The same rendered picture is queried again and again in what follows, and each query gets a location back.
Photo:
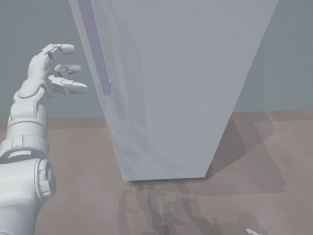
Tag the handle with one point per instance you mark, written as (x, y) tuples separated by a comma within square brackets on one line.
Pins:
[(87, 15)]

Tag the fridge door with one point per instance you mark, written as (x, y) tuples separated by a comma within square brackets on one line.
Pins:
[(177, 68)]

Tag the left robot hand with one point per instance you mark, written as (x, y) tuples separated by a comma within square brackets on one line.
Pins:
[(41, 67)]

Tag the robot left upper arm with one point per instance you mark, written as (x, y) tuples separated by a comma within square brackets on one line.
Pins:
[(24, 187)]

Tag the left robot forearm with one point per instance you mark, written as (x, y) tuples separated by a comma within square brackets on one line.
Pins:
[(26, 136)]

